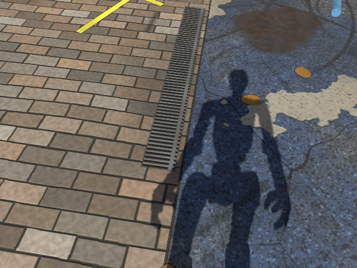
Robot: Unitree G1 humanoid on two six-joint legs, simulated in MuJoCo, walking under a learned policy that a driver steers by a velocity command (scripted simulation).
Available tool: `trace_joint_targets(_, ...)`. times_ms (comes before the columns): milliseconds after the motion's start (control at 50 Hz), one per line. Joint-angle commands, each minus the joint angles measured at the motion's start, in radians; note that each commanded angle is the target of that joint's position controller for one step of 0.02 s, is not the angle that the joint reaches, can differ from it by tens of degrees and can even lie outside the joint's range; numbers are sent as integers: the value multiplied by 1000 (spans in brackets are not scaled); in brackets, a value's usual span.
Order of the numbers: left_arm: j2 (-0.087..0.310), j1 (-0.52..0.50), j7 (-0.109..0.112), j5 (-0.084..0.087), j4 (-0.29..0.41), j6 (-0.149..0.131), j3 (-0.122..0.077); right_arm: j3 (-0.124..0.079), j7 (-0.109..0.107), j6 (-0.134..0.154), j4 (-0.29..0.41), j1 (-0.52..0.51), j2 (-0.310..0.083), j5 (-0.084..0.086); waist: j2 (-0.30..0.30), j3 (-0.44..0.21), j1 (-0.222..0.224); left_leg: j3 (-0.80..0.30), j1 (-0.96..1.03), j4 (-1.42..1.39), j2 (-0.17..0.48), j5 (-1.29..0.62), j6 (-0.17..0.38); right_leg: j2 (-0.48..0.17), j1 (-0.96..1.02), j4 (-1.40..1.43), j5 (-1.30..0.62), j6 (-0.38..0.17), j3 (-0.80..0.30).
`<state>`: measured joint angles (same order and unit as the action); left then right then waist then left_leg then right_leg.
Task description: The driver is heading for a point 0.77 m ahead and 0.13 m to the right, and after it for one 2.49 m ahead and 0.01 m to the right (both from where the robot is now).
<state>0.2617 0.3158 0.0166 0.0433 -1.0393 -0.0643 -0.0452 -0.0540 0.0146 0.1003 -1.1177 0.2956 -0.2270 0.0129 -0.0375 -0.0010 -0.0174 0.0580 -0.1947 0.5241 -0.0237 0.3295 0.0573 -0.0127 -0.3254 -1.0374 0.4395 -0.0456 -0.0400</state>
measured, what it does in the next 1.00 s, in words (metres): walks ahead: right foot, then left foot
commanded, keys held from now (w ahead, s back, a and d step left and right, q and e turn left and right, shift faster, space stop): w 0.78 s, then no key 0.10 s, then e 0.12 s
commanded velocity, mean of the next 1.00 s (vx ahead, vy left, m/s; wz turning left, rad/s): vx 0.43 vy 0.00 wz -0.02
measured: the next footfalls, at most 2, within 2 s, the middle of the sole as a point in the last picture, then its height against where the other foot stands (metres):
right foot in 0.38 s outside the picture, level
left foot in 0.92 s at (153, 226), level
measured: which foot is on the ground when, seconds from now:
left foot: down 0.00-0.40, up 0.42-0.90, down 0.92-1.00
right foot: up 0.00-0.36, down 0.38-0.94, up 0.96-1.00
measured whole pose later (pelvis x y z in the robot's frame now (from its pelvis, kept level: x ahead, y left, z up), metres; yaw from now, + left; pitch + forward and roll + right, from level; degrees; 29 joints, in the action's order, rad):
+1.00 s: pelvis +0.53 -0.01 -0.01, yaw -2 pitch +2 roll -1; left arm 0.25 0.34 0.01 0.02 -1.02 -0.06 -0.04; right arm -0.04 0.02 0.10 -0.88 0.01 -0.23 -0.01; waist 0.00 0.06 0.05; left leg 0.05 -0.49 0.52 0.02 0.08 0.05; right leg 0.03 -0.22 -0.97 0.59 0.01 -0.05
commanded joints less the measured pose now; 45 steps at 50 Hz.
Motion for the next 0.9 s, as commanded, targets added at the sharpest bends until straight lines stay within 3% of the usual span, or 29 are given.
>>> trace_joint_targets(20,88,-118,-9,-3,102,-49,-23,3,10,23,33,44,-103,-5,109,113,-15,-441,248,-373,306,12,136,-98,-489,-126,-163,-37,-38)
trace_joint_targets(60,80,-129,-20,-14,103,-41,-31,17,3,11,27,85,-70,-12,129,92,-14,-297,225,-382,245,-187,107,-114,-422,-44,-236,-18,-1)
trace_joint_targets(100,50,-177,-26,-20,122,-29,-27,17,-11,2,21,132,-93,-15,114,92,-22,-238,227,-392,235,-326,121,-110,-435,29,-279,14,31)
trace_joint_targets(180,12,-356,-32,-19,195,-25,-6,13,-32,-10,37,149,-134,-18,107,129,-52,-158,152,-433,215,-362,122,-77,-381,309,-416,44,71)
trace_joint_targets(240,20,-438,-46,-14,226,-26,1,8,-35,-12,28,200,-139,-7,116,156,-67,-129,157,-451,231,-359,125,-51,-328,420,-474,33,91)
trace_joint_targets(280,31,-468,-57,-10,247,-31,1,2,-37,-16,23,208,-139,1,116,166,-55,-118,220,-430,260,-406,116,-50,-327,470,-467,7,76)
trace_joint_targets(320,59,-444,-65,-11,253,-37,-9,-7,-38,-24,30,188,-154,1,123,131,-16,-101,287,-359,281,-572,98,-31,-267,503,-424,-24,78)
trace_joint_targets(340,84,-392,-66,-12,244,-38,-21,-13,-38,-28,38,173,-170,-2,144,81,20,-92,309,-289,285,-755,87,-3,-180,496,-396,-41,95)
trace_joint_targets(360,118,-279,-62,-12,215,-37,-40,-17,-38,-37,44,156,-178,-7,162,2,83,-72,307,-153,271,-934,72,32,-32,486,-373,-63,117)
trace_joint_targets(380,157,-103,-54,-9,161,-31,-64,-12,-37,-44,55,142,-166,-12,158,-100,166,-43,228,55,226,-970,43,43,200,490,-377,-92,120)
trace_joint_targets(400,227,75,-43,-21,123,-25,-83,4,-34,-45,80,157,-126,-29,40,-238,207,-18,-23,382,164,-633,17,-154,520,470,-307,-152,-120)
trace_joint_targets(420,261,126,-53,-33,98,-25,-83,44,-19,-21,78,293,37,-16,-249,-404,112,-86,-356,725,-42,177,-36,-381,781,659,-10,-317,-656)
trace_joint_targets(440,167,79,-55,-27,101,-30,-56,20,-13,9,83,191,-71,13,-147,-312,143,-209,-461,848,-5,224,-8,-345,705,771,65,-266,-718)
trace_joint_targets(460,133,-24,-53,-27,118,-38,-45,3,-11,27,125,87,-127,39,-110,-149,115,-176,-528,864,45,139,10,-324,552,787,-15,-222,-557)
trace_joint_targets(480,108,-115,-56,-33,138,-47,-35,1,-21,34,136,38,-133,36,-3,-80,79,-156,-478,816,101,36,15,-292,386,810,-163,-202,-426)
trace_joint_targets(500,82,-160,-61,-44,141,-54,-28,-9,-29,30,136,22,-128,21,20,-37,45,-144,-425,762,137,-22,13,-259,259,830,-278,-190,-321)
trace_joint_targets(520,56,-175,-64,-54,135,-59,-20,-11,-31,16,133,50,-109,14,-5,-37,9,-153,-356,724,166,-55,15,-226,188,854,-318,-180,-251)
trace_joint_targets(540,43,-170,-66,-53,126,-59,-16,-12,-32,3,131,66,-87,13,-19,-31,-6,-149,-329,690,173,-60,12,-209,151,877,-327,-183,-214)
trace_joint_targets(580,63,-132,-57,-47,104,-59,-18,-14,-34,-16,144,43,-73,10,-23,7,-16,-132,-349,616,188,-71,-2,-200,99,918,-342,-196,-160)
trace_joint_targets(640,110,-66,-31,-48,86,-55,-27,-21,-36,-22,198,-97,-93,-5,1,58,10,-123,-481,449,200,-213,-39,-205,125,956,-359,-202,-132)
trace_joint_targets(740,124,27,-11,-36,65,-43,-27,-9,-17,-8,251,-279,-68,-3,-4,74,64,-66,-451,139,144,-449,-52,-159,174,954,-419,-155,-27)
trace_joint_targets(780,127,72,-10,-30,47,-37,-28,-3,-7,-6,269,-340,-65,3,-3,86,85,-57,-447,75,128,-458,-50,-172,226,940,-420,-153,-18)
trace_joint_targets(820,122,93,-7,-33,32,-21,-28,2,5,1,290,-384,-64,-1,1,102,91,-50,-442,12,104,-436,-39,-185,288,876,-558,-141,0)
trace_joint_targets(860,133,91,-2,-37,24,-4,-32,-3,17,9,297,-366,-85,-4,-28,65,67,-53,-383,-25,80,-390,-15,-205,350,787,-724,-115,0)
trace_joint_targets(900,143,50,2,-33,35,7,-35,-26,17,16,257,-224,-141,-14,-55,-26,-15,-36,-187,-68,31,-391,20,-180,371,625,-929,-74,-5)
Keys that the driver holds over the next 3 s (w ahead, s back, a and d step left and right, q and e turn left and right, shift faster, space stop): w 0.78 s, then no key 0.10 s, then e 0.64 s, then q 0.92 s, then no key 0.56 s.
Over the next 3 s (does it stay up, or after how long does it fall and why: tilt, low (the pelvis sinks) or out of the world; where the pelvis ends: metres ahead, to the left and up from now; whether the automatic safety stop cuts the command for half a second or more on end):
stays up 0.63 -0.03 0.00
